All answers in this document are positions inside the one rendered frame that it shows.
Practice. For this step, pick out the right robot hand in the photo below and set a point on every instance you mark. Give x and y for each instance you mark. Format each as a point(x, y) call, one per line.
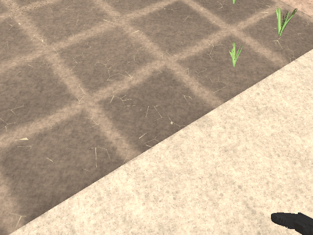
point(300, 222)

